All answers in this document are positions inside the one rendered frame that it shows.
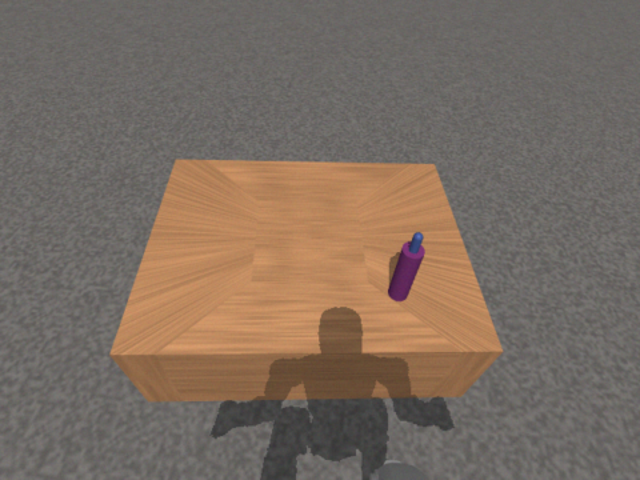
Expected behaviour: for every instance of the bottle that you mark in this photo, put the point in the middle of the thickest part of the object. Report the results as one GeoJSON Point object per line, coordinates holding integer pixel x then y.
{"type": "Point", "coordinates": [406, 269]}

